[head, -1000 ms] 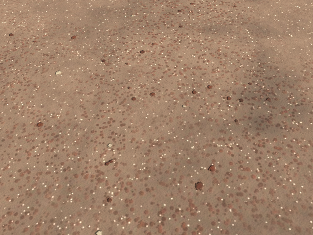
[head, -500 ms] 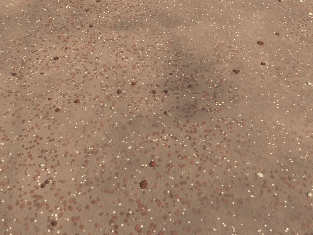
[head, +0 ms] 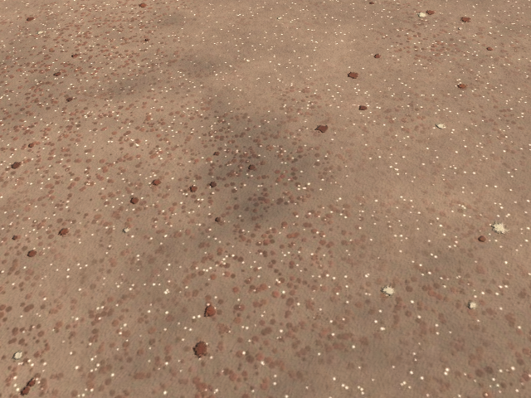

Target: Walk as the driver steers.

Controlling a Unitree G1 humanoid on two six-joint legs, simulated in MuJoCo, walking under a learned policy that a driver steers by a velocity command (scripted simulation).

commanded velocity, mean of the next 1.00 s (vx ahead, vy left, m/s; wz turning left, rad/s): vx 0.30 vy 0.00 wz -0.03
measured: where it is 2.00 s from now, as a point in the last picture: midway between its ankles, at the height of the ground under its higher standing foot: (261, 269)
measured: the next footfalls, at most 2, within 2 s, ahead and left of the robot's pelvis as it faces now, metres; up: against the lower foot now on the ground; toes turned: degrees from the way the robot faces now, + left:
left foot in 0.34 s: +0.25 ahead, +0.15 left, +0.00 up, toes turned +2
right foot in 0.80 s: +0.49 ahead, -0.05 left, +0.00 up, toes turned +0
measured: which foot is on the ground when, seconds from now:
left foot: up 0.00-0.32, down 0.34-0.80, up 0.82-1.00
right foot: down 0.00-0.36, up 0.38-0.78, down 0.80-1.00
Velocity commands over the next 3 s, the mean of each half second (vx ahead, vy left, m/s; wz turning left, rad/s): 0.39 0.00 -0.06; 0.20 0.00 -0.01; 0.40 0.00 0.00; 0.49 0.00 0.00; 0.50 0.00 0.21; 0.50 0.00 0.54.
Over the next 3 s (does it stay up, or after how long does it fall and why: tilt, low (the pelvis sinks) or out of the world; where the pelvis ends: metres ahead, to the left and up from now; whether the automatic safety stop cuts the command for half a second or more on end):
stays up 1.37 0.11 0.00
